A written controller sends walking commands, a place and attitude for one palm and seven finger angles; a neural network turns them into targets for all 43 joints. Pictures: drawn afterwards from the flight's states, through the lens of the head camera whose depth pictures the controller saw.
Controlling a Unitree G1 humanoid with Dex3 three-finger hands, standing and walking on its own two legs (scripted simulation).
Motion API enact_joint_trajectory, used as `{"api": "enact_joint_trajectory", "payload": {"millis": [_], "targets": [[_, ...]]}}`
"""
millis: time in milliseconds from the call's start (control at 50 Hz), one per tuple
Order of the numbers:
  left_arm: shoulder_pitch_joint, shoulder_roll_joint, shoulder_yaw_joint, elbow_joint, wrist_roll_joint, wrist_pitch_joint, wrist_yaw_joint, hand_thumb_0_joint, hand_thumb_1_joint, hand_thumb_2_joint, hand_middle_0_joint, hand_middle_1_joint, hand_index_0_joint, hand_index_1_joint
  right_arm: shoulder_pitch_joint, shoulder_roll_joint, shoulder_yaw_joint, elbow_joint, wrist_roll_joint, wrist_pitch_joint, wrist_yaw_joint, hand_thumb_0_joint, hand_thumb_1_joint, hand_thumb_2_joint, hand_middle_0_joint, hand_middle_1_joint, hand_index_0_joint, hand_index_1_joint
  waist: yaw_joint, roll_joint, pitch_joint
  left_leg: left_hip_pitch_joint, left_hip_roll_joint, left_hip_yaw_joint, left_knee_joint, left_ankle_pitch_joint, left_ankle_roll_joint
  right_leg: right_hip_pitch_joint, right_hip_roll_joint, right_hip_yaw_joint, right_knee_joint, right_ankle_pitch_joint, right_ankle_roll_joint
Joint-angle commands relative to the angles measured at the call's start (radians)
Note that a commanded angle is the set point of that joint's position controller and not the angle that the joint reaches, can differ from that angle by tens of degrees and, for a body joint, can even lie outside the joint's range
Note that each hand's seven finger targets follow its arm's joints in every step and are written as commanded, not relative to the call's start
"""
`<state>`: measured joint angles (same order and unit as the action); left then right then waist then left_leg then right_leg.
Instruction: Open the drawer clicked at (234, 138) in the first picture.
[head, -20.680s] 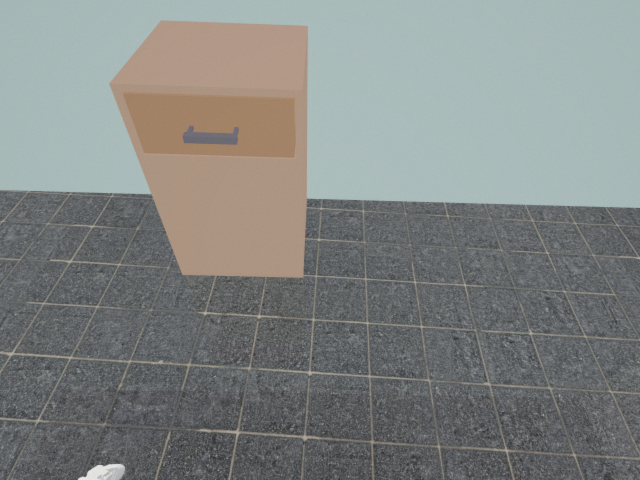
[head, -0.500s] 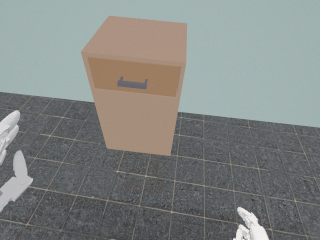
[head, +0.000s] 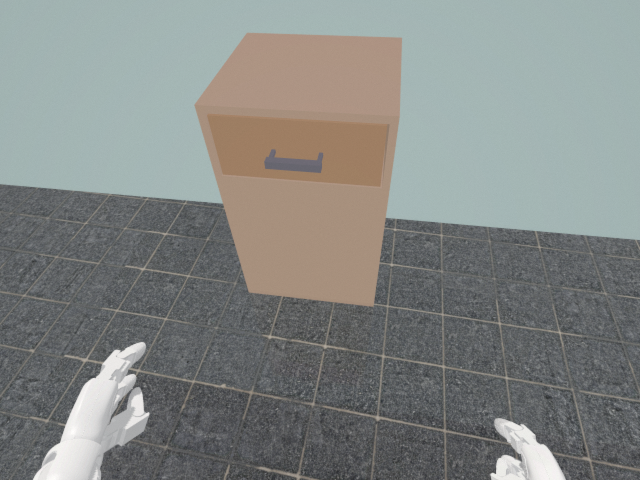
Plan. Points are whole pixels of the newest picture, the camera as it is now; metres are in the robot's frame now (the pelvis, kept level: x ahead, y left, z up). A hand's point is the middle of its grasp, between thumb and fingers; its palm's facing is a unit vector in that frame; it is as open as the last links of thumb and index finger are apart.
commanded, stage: let the arm hang, fingers relaxed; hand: left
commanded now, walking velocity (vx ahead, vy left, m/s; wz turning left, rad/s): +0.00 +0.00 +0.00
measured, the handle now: (294, 159) +0.83 +0.12 -0.10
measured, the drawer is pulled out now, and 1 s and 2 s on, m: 0.00 0.00 0.00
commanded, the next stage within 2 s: look to check the result in 0.96 s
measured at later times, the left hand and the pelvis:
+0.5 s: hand out of the picture -0.01 +0.22 -0.16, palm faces -0.03 -0.96 -0.29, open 7.3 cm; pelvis +0.00 -0.02 +0.02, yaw +0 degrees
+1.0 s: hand out of the picture +0.11 +0.21 -0.14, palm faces -0.05 -0.94 -0.34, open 7.3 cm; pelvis +0.01 -0.03 +0.02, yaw -1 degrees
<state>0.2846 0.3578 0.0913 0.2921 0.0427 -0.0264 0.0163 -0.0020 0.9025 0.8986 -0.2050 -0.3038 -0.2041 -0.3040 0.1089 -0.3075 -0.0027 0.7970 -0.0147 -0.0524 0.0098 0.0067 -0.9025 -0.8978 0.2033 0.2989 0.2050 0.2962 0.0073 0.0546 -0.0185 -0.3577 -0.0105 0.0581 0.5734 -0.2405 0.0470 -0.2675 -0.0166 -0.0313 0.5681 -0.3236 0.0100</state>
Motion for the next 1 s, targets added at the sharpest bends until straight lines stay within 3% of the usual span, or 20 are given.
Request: {"api": "enact_joint_trajectory", "payload": {"millis": [0,20,80,180,200,260,360,480,620,980], "targets": [[-0.029,0.143,-0.004,0.245,-0.007,0.009,-0.015,0.0,0.9,0.9,-0.2,-0.3,-0.2,-0.3,-0.013,-0.187,-0.057,-0.041,-0.004,0.006,-0.009,0.0,-0.9,-0.9,0.2,0.3,0.2,0.3,-0.013,-0.141,-0.022,0.079,0.111,-0.151,-0.12,0.195,0.003,0.027,-0.09,0.117,-0.116,0.161,-0.074],[-0.055,0.147,-0.014,0.31,-0.011,0.013,-0.014,0.0,0.9,0.9,-0.2,-0.3,-0.2,-0.3,-0.021,-0.185,-0.051,-0.015,-0.008,0.015,-0.009,0.0,-0.9,-0.9,0.2,0.3,0.2,0.3,-0.015,-0.082,-0.001,0.081,0.108,-0.149,-0.144,0.144,-0.002,0.025,-0.091,0.127,-0.137,0.125,-0.075],[-0.093,0.153,-0.035,0.471,-0.018,0.016,-0.012,0.0,0.9,0.9,-0.2,-0.3,-0.2,-0.3,-0.027,-0.177,-0.038,0.042,-0.008,0.031,-0.011,0.0,-0.9,-0.9,0.2,0.3,0.2,0.3,-0.013,0.0,0.013,0.106,0.108,-0.149,-0.211,0.039,-0.009,0.055,-0.086,0.132,-0.191,0.054,-0.072],[-0.08,0.128,-0.048,0.65,-0.028,0.012,-0.011,0.0,0.9,0.9,-0.2,-0.3,-0.2,-0.3,0.009,-0.158,-0.031,0.146,-0.003,0.04,-0.021,0.0,-0.9,-0.9,0.2,0.3,0.2,0.3,-0.016,0.06,0.01,0.169,0.108,-0.144,-0.253,-0.023,-0.017,0.067,-0.087,0.135,-0.26,0.019,-0.077],[-0.077,0.134,-0.045,0.673,-0.027,0.008,-0.01,0.0,0.9,0.9,-0.2,-0.3,-0.2,-0.3,0.019,-0.165,-0.035,0.158,0.002,0.04,-0.023,0.0,-0.9,-0.9,0.2,0.3,0.2,0.3,-0.015,0.026,0.002,0.189,0.113,-0.148,-0.252,0.008,-0.016,0.074,-0.087,0.132,-0.267,0.044,-0.075],[-0.068,0.106,-0.048,0.743,-0.031,0.007,-0.007,0.0,0.9,0.9,-0.2,-0.3,-0.2,-0.3,0.043,-0.153,-0.034,0.211,0.003,0.038,-0.031,0.0,-0.9,-0.9,0.2,0.3,0.2,0.3,-0.016,0.049,-0.003,0.217,0.122,-0.145,-0.263,0.052,-0.016,0.096,-0.089,0.122,-0.277,0.091,-0.073],[-0.069,0.088,-0.05,0.799,-0.032,0.009,-0.001,0.0,0.9,0.9,-0.2,-0.3,-0.2,-0.3,0.062,-0.143,-0.036,0.254,0.004,0.041,-0.038,0.0,-0.9,-0.9,0.2,0.3,0.2,0.3,-0.018,-0.006,0.025,0.234,0.131,-0.141,-0.275,0.099,-0.014,0.1,-0.092,0.105,-0.295,0.118,-0.068],[-0.096,0.11,-0.048,0.811,-0.03,0.008,0.002,0.0,0.9,0.9,-0.2,-0.3,-0.2,-0.3,0.048,-0.154,-0.043,0.272,0.003,0.045,-0.032,0.0,-0.9,-0.9,0.2,0.3,0.2,0.3,-0.018,-0.038,0.059,0.228,0.134,-0.146,-0.305,0.059,-0.015,0.087,-0.093,0.104,-0.31,0.085,-0.064],[-0.147,0.136,-0.042,0.794,-0.026,-0.002,0.004,0.0,0.9,0.9,-0.2,-0.3,-0.2,-0.3,0.007,-0.16,-0.047,0.272,0.0,0.041,-0.024,0.0,-0.9,-0.9,0.2,0.3,0.2,0.3,-0.019,-0.082,0.06,0.243,0.132,-0.138,-0.305,0.103,-0.015,0.082,-0.101,0.111,-0.323,0.111,-0.058],[-0.208,0.173,-0.039,0.77,-0.03,-0.013,0.003,0.0,0.9,0.9,-0.2,-0.3,-0.2,-0.3,-0.037,-0.205,-0.039,0.263,0.001,0.031,-0.025,0.0,-0.9,-0.9,0.2,0.3,0.2,0.3,-0.022,-0.053,-0.017,0.305,0.141,-0.118,-0.299,0.261,-0.029,0.172,-0.112,0.12,-0.325,0.317,-0.054]]}}
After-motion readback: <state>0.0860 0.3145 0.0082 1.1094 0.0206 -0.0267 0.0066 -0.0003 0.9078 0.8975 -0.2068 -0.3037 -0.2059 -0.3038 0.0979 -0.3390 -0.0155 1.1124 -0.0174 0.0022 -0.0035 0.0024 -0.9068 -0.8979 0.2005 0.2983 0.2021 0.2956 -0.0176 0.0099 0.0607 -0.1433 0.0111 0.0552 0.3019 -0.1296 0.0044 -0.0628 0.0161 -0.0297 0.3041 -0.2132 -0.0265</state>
